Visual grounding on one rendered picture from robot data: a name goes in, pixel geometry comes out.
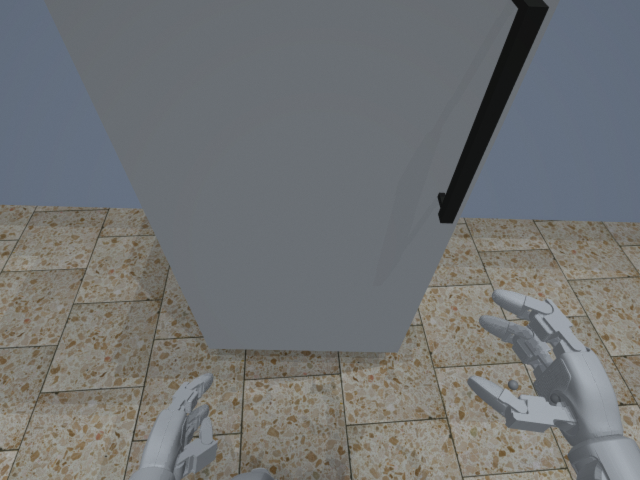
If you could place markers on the robot right forearm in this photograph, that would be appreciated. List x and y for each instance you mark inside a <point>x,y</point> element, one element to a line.
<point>614,457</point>

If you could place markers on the handle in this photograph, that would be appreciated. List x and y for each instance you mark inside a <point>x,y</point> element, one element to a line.
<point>522,34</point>

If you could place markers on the fridge door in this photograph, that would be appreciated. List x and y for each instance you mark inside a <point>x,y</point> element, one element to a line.
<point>288,154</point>

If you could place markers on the right robot hand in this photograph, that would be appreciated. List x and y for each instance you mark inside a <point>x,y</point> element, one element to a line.
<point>588,407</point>

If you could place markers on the left robot shin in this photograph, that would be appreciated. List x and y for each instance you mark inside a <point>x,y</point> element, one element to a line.
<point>260,470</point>

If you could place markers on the left robot hand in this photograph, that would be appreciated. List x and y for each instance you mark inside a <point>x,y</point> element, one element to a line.
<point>168,445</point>

